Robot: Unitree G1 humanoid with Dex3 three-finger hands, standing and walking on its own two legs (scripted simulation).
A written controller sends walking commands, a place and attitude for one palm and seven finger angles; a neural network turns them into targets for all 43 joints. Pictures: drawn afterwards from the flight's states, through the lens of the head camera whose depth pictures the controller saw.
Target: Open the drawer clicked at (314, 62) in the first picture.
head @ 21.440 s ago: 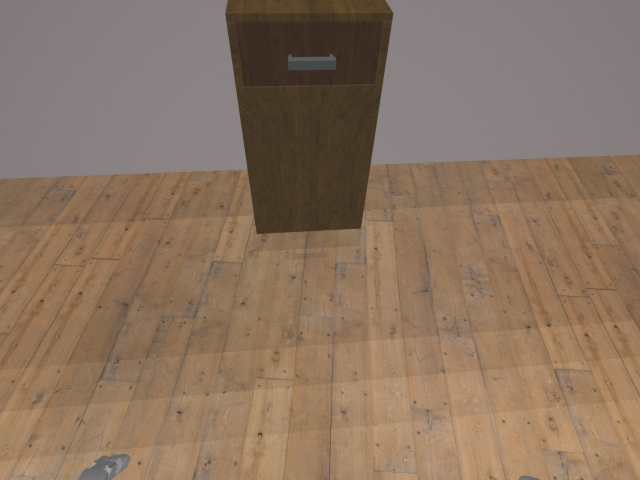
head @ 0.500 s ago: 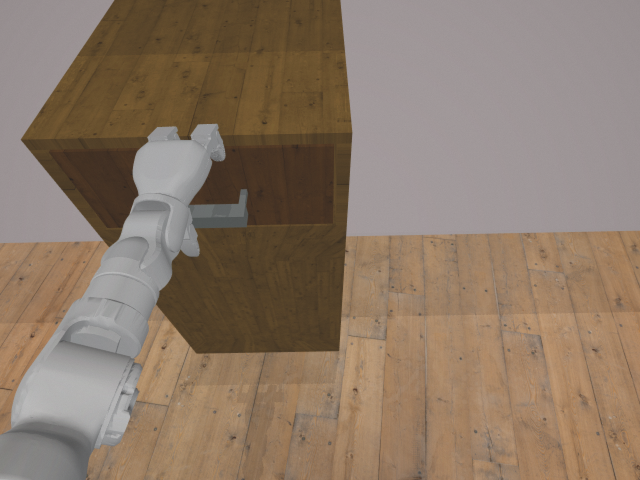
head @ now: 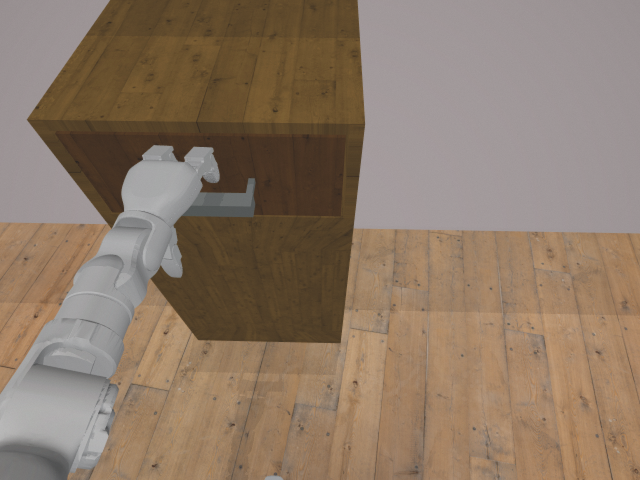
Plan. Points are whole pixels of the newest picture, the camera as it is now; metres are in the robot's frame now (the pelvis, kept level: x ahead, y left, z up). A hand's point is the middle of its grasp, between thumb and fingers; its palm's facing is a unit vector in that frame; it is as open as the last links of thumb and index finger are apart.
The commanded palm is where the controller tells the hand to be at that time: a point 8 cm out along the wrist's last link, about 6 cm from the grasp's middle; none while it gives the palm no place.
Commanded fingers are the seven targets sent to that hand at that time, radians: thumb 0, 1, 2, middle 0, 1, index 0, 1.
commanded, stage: lower the fingers behind the handle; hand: left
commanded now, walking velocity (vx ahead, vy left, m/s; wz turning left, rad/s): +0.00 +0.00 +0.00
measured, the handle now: (210, 193) +0.52 +0.18 +0.01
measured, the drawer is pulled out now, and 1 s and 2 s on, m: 0.00 0.00 0.00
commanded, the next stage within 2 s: lift the fingers back up to retry in 1.42 s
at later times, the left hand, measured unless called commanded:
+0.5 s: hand (182, 222) +0.45 +0.21 +0.02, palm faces -0.03 -0.06 -1.00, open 13.9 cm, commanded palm +0.43 +0.21 +0.07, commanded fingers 0.00 -0.50 0.30 -0.30 -1.20 -0.30 -1.20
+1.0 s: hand (185, 216) +0.46 +0.21 +0.02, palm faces -0.04 +0.00 -1.00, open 13.8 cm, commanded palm +0.44 +0.21 +0.04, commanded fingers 0.00 -0.50 0.30 -0.30 -1.20 -0.30 -1.20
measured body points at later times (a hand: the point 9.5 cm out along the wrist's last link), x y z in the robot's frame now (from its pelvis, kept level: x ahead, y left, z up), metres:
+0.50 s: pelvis +0.01 +0.01 -0.01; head +0.08 +0.00 +0.44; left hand +0.45 +0.21 +0.08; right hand +0.06 -0.26 -0.14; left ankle +0.00 +0.09 -0.72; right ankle -0.01 -0.09 -0.72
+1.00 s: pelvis -0.01 +0.01 -0.02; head +0.07 +0.01 +0.43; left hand +0.46 +0.21 +0.07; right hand +0.02 -0.26 -0.15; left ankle +0.00 +0.09 -0.72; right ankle -0.01 -0.09 -0.72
